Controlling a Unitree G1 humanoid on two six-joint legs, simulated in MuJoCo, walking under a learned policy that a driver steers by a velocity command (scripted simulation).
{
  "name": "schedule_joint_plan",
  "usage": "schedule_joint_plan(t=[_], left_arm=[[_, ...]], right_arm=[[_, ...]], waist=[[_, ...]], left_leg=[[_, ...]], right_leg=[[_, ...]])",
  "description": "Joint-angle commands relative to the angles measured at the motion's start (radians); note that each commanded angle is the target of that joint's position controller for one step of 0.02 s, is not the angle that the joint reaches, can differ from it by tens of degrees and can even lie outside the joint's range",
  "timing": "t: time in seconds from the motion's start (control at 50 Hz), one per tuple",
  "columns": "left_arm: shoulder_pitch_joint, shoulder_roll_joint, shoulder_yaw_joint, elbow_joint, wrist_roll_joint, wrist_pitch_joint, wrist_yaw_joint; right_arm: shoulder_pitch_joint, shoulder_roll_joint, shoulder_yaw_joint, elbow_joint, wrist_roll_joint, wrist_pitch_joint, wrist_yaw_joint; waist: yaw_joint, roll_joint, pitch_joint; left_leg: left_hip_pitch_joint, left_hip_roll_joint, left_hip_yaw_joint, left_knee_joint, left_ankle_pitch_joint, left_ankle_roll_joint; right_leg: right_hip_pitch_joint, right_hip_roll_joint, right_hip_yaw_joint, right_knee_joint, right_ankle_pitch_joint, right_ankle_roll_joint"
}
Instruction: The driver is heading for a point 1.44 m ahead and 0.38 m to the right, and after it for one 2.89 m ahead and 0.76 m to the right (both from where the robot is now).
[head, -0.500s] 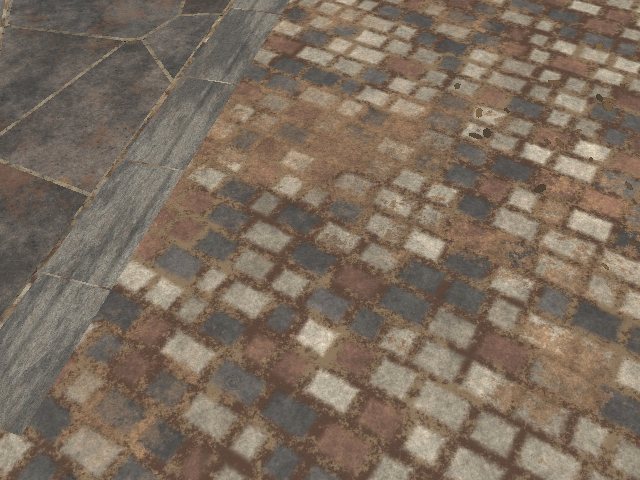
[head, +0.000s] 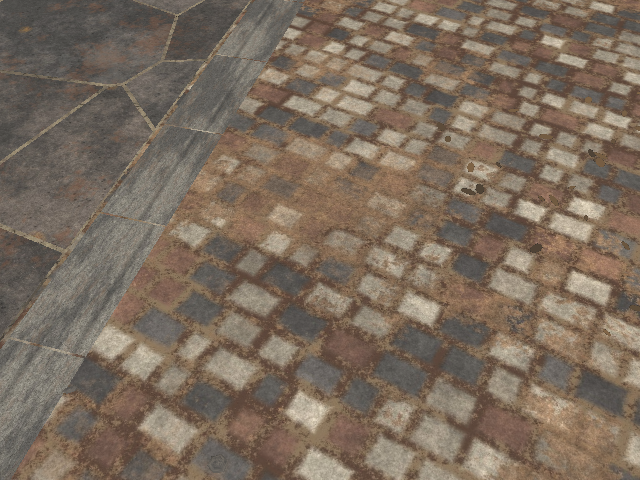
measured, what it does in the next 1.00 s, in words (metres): walks ahead: right foot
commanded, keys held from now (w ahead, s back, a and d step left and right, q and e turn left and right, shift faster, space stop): no key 0.18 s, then w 0.46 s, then w+e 0.36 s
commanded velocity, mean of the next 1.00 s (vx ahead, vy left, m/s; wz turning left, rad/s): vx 0.30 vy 0.00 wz -0.10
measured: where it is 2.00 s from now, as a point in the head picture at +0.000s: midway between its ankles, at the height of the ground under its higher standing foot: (392, 463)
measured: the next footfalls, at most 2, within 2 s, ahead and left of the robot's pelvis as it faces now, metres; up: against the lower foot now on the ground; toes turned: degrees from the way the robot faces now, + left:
right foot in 0.88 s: +0.43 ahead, -0.15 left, +0.00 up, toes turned -7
left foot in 1.36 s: +0.70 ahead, -0.04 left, +0.00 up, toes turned -27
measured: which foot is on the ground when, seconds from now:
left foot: down 0.00-0.90, up 0.92-1.00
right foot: down 0.00-0.44, up 0.46-0.86, down 0.88-1.00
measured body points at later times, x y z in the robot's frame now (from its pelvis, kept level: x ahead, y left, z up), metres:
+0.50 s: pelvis +0.09 +0.01 +0.00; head +0.09 +0.03 +0.45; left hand +0.11 +0.28 -0.15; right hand +0.14 -0.26 -0.13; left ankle +0.06 +0.10 -0.73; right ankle -0.02 -0.13 -0.67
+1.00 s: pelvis +0.32 -0.06 +0.00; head +0.35 -0.08 +0.44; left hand +0.49 +0.18 -0.12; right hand +0.34 -0.34 -0.15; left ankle +0.21 +0.10 -0.63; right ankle +0.39 -0.14 -0.73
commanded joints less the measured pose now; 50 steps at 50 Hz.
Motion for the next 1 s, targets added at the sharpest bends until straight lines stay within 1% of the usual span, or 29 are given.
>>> schedule_joint_plan(t=[0.02,0.08,0.18,0.2,0.24,0.28,0.34,0.38,0.4,0.42,0.44,0.46,0.48,0.5,0.52,0.56,0.66,0.72,0.78,0.8,0.84,0.86,0.88,0.9,0.92,0.94,0.96,0.98,1.0], left_arm=[[0.021,0.110,0.025,-0.015,-0.003,-0.029,0.005],[0.033,0.108,0.024,0.010,-0.011,-0.034,0.003],[0.032,0.104,0.022,0.038,-0.012,-0.022,0.006],[0.053,0.097,0.020,0.053,-0.013,-0.020,0.007],[0.053,0.120,0.028,0.060,-0.023,-0.016,0.009],[0.072,0.142,0.034,0.056,-0.032,-0.027,0.012],[0.109,0.198,0.055,0.071,-0.046,-0.064,0.012],[0.075,0.174,0.054,0.064,-0.046,-0.076,0.006],[0.027,0.161,0.051,0.048,-0.045,-0.076,0.002],[-0.036,0.126,0.040,0.010,-0.045,-0.084,0.000],[-0.048,0.083,0.031,-0.024,-0.036,-0.098,0.003],[-0.058,0.104,0.036,-0.037,-0.041,-0.113,0.002],[-0.041,0.118,0.044,-0.031,-0.063,-0.121,-0.008],[-0.030,0.106,0.042,-0.020,-0.071,-0.124,-0.016],[-0.043,0.103,0.046,-0.019,-0.066,-0.123,-0.021],[-0.056,0.093,0.054,-0.020,-0.047,-0.112,-0.028],[-0.208,0.029,0.032,-0.077,-0.037,-0.098,-0.037],[-0.273,0.042,0.027,-0.099,-0.045,-0.091,-0.046],[-0.311,0.063,0.028,-0.128,-0.050,-0.087,-0.061],[-0.310,0.073,0.032,-0.135,-0.048,-0.088,-0.068],[-0.238,0.108,0.051,-0.130,-0.043,-0.087,-0.076],[-0.113,0.136,0.072,-0.097,-0.043,-0.083,-0.077],[0.048,0.182,0.102,-0.050,-0.047,-0.076,-0.071],[0.176,0.289,0.131,-0.040,-0.041,-0.071,-0.059],[0.186,0.272,0.118,-0.040,-0.049,-0.070,-0.060],[0.134,0.210,0.097,-0.048,-0.041,-0.083,-0.061],[0.069,0.178,0.088,-0.068,-0.029,-0.093,-0.059],[-0.002,0.152,0.078,-0.086,-0.023,-0.101,-0.063],[-0.052,0.128,0.070,-0.104,-0.015,-0.107,-0.062]], right_arm=[[-0.033,-0.122,-0.035,-0.043,0.006,-0.022,-0.011],[-0.017,-0.117,-0.038,-0.011,0.012,-0.020,-0.011],[-0.017,-0.121,-0.042,0.039,0.014,-0.006,-0.013],[0.000,-0.113,-0.041,0.060,0.014,-0.003,-0.013],[0.006,-0.125,-0.048,0.081,0.023,0.004,-0.016],[-0.017,-0.126,-0.050,0.082,0.028,-0.011,-0.015],[-0.066,-0.099,-0.045,0.070,0.041,-0.065,0.003],[-0.001,-0.102,-0.050,0.100,0.045,-0.088,0.016],[0.104,-0.119,-0.061,0.145,0.048,-0.091,0.018],[0.219,-0.191,-0.087,0.185,0.048,-0.096,0.019],[0.350,-0.298,-0.118,0.223,0.048,-0.099,0.025],[0.372,-0.229,-0.089,0.223,0.031,-0.107,0.032],[0.298,-0.175,-0.067,0.209,0.023,-0.114,0.033],[0.243,-0.153,-0.059,0.189,0.022,-0.117,0.033],[0.214,-0.137,-0.049,0.184,0.026,-0.116,0.034],[0.217,-0.111,-0.034,0.190,0.022,-0.104,0.027],[0.253,-0.184,-0.041,0.205,0.016,-0.085,-0.007],[0.285,-0.199,-0.047,0.223,0.020,-0.090,-0.010],[0.287,-0.190,-0.052,0.240,0.029,-0.089,-0.010],[0.277,-0.195,-0.056,0.237,0.029,-0.085,-0.010],[0.249,-0.219,-0.064,0.224,0.024,-0.074,-0.012],[0.234,-0.218,-0.063,0.216,0.019,-0.064,-0.015],[0.241,-0.205,-0.055,0.200,0.010,-0.056,-0.021],[0.305,-0.130,-0.028,0.158,-0.005,-0.068,-0.014],[0.307,-0.076,-0.005,0.153,0.005,-0.105,0.001],[0.209,-0.164,-0.028,0.126,0.045,-0.141,0.013],[0.135,-0.199,-0.033,0.098,0.064,-0.159,0.014],[0.107,-0.199,-0.038,0.097,0.051,-0.165,0.006],[0.115,-0.207,-0.049,0.101,0.031,-0.157,-0.004]], waist=[[-0.002,-0.026,-0.038],[-0.002,-0.022,-0.070],[0.001,-0.007,-0.044],[0.004,-0.006,-0.061],[0.000,-0.038,0.000],[0.014,-0.080,0.093],[0.021,-0.167,0.187],[-0.025,-0.157,0.160],[-0.074,-0.134,0.119],[-0.120,0.000,0.085],[-0.153,0.259,0.008],[-0.147,0.244,-0.029],[-0.097,0.146,0.013],[-0.070,0.098,0.022],[-0.058,0.061,0.054],[-0.047,0.085,0.055],[-0.070,0.071,0.090],[-0.087,0.093,0.104],[-0.072,0.079,0.126],[-0.061,0.074,0.119],[-0.006,0.093,0.047],[0.061,0.092,-0.026],[0.125,0.065,-0.114],[0.113,-0.144,-0.238],[0.086,-0.252,-0.345],[0.100,-0.190,-0.230],[0.079,-0.123,-0.130],[0.037,-0.022,-0.060],[-0.005,-0.016,-0.044]], left_leg=[[0.139,0.069,-0.078,-0.046,0.158,0.039],[0.187,0.067,-0.067,-0.014,0.281,0.047],[0.187,0.062,-0.060,-0.013,0.282,0.042],[0.195,0.048,-0.045,-0.014,0.184,0.040],[0.139,0.003,-0.007,0.015,-0.164,0.039],[-0.001,-0.016,0.009,0.057,-0.331,0.038],[-0.165,0.010,0.041,0.176,-0.201,0.045],[-0.063,0.021,0.039,0.079,-0.177,0.066],[0.111,0.011,0.029,0.011,-0.137,0.079],[0.270,0.079,-0.139,-0.094,-0.156,0.131],[0.484,0.261,-0.503,-0.230,-0.131,0.247],[0.551,0.372,-0.697,-0.304,-0.055,0.297],[0.512,0.378,-0.605,-0.278,-0.020,0.273],[0.476,0.343,-0.499,-0.283,-0.006,0.245],[0.441,0.317,-0.406,-0.304,0.035,0.222],[0.379,0.254,-0.266,-0.343,0.124,0.181],[0.294,0.221,-0.122,-0.406,0.184,0.182],[0.266,0.235,-0.054,-0.436,0.150,0.169],[0.344,0.281,-0.005,-0.422,0.184,0.146],[0.375,0.290,0.016,-0.392,0.246,0.136],[0.410,0.291,0.064,-0.248,0.581,0.111],[0.388,0.265,0.103,-0.075,0.741,0.088],[0.278,0.221,0.135,0.156,0.730,0.055],[-0.093,0.109,0.154,0.556,0.353,-0.009],[-0.319,-0.048,0.004,0.815,-0.338,-0.031],[-0.434,0.019,-0.108,0.889,-0.305,0.006],[-0.445,0.067,-0.094,0.856,-0.222,0.033],[-0.394,0.108,-0.089,0.766,-0.151,0.037],[-0.313,0.142,-0.097,0.678,-0.110,0.035]], right_leg=[[-0.070,-0.031,0.025,-0.120,0.152,-0.026],[-0.050,-0.026,0.019,-0.107,0.216,-0.024],[-0.042,-0.018,0.013,-0.112,0.222,-0.028],[-0.033,-0.012,0.007,-0.126,0.132,-0.033],[-0.082,-0.017,0.033,-0.156,-0.144,-0.076],[-0.085,-0.083,0.138,-0.217,-0.331,-0.138],[0.003,-0.272,0.373,-0.311,-0.282,-0.242],[0.003,-0.253,0.312,-0.251,-0.097,-0.219],[-0.073,-0.196,0.230,-0.184,-0.014,-0.181],[-0.193,-0.070,0.080,0.029,0.145,-0.113],[-0.387,0.064,-0.057,0.384,0.087,-0.031],[-0.527,0.074,0.048,0.597,-0.207,-0.034],[-0.576,0.014,0.093,0.692,-0.180,-0.067],[-0.581,-0.028,0.087,0.696,-0.095,-0.090],[-0.594,-0.064,0.068,0.650,-0.020,-0.098],[-0.521,-0.096,0.034,0.545,0.076,-0.083],[-0.470,-0.066,-0.034,0.209,0.247,-0.019],[-0.391,-0.041,-0.058,0.092,0.348,-0.032],[-0.401,-0.044,-0.030,0.047,0.348,-0.085],[-0.389,-0.035,-0.036,0.039,0.322,-0.105],[-0.255,0.018,-0.083,0.049,0.258,-0.144],[-0.100,0.061,-0.111,0.049,0.242,-0.167],[0.125,0.080,-0.083,0.043,0.224,-0.194],[0.481,-0.152,0.343,-0.011,0.075,-0.329],[0.602,-0.313,0.828,-0.269,-0.164,-0.440],[0.521,-0.288,0.771,-0.315,-0.193,-0.381],[0.389,-0.254,0.629,-0.316,-0.113,-0.344],[0.229,-0.211,0.510,-0.330,0.016,-0.322],[0.121,-0.172,0.423,-0.342,0.106,-0.300]])
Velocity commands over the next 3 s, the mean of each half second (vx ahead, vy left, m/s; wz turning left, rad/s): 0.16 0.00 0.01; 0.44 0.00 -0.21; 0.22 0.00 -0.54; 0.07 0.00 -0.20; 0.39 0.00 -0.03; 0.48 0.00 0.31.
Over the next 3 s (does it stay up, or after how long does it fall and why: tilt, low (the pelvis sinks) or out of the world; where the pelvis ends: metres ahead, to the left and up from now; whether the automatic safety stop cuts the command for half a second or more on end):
stays up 0.93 -0.36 0.01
